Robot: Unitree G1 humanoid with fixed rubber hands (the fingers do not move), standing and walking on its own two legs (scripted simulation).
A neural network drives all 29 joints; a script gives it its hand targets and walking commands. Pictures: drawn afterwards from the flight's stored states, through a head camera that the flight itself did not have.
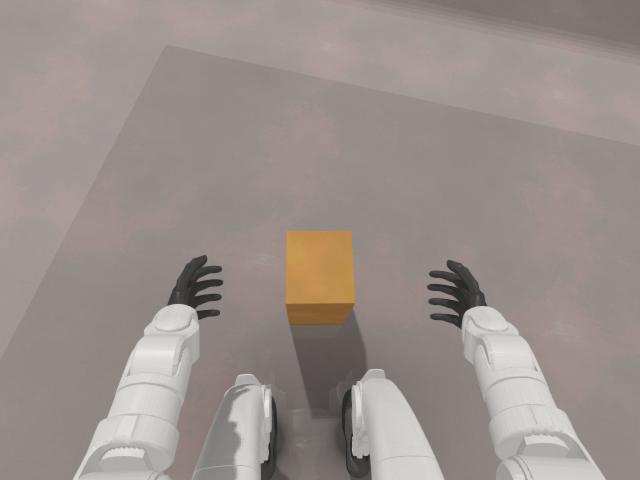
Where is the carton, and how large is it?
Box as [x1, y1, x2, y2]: [286, 231, 354, 324]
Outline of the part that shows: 287,231 286,308 289,324 342,324 354,303 350,231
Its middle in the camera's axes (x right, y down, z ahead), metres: -0.01 +0.11 +1.00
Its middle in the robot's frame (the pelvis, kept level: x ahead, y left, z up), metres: +0.49 -0.03 -0.55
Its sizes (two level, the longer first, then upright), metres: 0.172 0.152 0.277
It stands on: the floor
